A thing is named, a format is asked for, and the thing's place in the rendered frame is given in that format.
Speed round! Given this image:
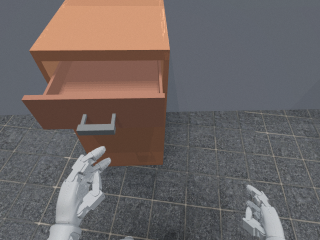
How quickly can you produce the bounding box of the robot right hand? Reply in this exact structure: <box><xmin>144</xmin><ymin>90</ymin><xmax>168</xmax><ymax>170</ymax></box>
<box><xmin>242</xmin><ymin>184</ymin><xmax>285</xmax><ymax>240</ymax></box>

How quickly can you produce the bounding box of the drawer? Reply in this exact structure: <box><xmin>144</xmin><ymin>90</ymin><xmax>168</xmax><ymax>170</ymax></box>
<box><xmin>22</xmin><ymin>60</ymin><xmax>165</xmax><ymax>130</ymax></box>

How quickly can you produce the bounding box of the handle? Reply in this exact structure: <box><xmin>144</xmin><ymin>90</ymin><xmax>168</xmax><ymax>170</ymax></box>
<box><xmin>76</xmin><ymin>113</ymin><xmax>116</xmax><ymax>136</ymax></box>

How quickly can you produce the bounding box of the robot left hand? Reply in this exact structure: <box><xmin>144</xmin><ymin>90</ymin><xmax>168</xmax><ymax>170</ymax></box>
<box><xmin>55</xmin><ymin>146</ymin><xmax>111</xmax><ymax>226</ymax></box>

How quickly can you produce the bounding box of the cabinet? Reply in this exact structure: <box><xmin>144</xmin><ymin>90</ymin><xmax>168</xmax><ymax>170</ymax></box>
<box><xmin>29</xmin><ymin>0</ymin><xmax>170</xmax><ymax>167</ymax></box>

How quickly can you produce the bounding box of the left robot forearm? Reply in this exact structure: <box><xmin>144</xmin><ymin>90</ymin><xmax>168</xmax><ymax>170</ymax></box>
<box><xmin>47</xmin><ymin>223</ymin><xmax>82</xmax><ymax>240</ymax></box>

